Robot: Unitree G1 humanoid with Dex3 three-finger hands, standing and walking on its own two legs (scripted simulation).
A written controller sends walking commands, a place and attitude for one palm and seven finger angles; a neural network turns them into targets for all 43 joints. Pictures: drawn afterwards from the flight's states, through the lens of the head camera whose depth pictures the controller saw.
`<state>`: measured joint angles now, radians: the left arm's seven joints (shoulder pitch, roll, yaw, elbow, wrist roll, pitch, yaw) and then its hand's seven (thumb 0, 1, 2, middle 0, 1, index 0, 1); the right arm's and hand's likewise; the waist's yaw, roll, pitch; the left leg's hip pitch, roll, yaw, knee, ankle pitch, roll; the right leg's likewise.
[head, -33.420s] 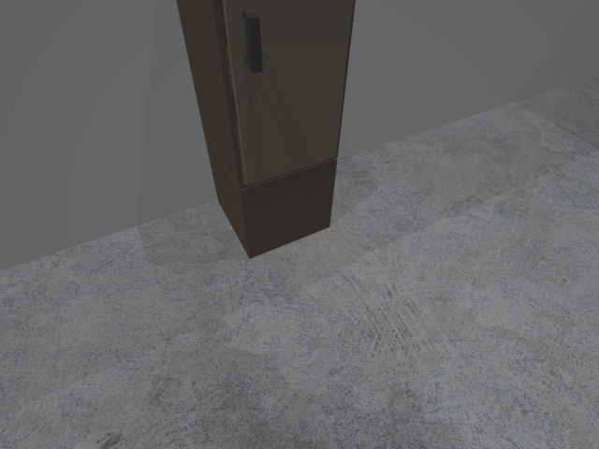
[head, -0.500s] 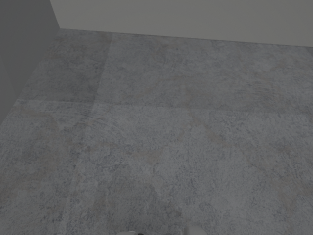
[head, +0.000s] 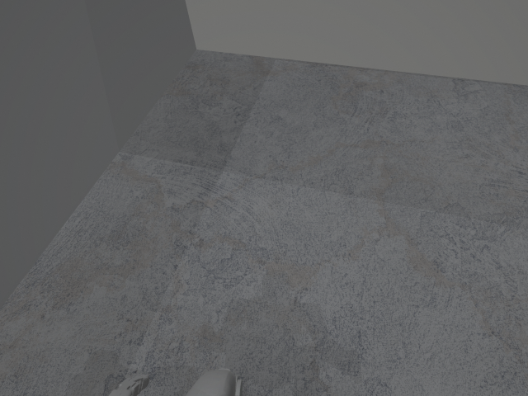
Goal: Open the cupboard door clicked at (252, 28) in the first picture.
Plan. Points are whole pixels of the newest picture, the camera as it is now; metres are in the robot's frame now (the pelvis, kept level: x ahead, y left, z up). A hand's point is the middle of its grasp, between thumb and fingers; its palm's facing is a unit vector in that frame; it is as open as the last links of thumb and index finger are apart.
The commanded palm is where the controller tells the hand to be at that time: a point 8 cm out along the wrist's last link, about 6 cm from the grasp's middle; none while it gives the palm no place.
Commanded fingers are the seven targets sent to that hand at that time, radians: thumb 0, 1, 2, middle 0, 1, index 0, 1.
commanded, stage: turn to face it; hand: left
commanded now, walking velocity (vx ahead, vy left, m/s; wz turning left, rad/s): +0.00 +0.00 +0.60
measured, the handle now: out of the picture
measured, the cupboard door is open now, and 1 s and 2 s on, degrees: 43 43 43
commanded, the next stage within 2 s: none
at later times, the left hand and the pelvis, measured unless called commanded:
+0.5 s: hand out of the picture +0.02 +0.26 -0.18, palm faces +0.35 -0.90 -0.27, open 7.4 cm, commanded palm none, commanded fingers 0.00 0.90 0.90 -0.20 -0.30 -0.20 -0.30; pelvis +0.03 +0.03 -0.01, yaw +18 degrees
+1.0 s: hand out of the picture +0.03 +0.19 -0.16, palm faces +0.58 -0.78 -0.25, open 7.3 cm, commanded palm none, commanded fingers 0.00 0.90 0.90 -0.20 -0.30 -0.20 -0.30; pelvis +0.07 -0.01 +0.00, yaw +37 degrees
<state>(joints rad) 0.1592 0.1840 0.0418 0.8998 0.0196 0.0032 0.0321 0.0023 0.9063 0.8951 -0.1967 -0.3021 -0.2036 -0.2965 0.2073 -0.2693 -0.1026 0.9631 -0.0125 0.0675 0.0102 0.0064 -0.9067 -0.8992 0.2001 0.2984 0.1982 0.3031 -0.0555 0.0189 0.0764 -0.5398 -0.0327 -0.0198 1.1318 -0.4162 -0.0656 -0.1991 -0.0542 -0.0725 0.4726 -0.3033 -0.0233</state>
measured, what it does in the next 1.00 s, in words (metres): steps on the spot, turning left: left foot, then right foot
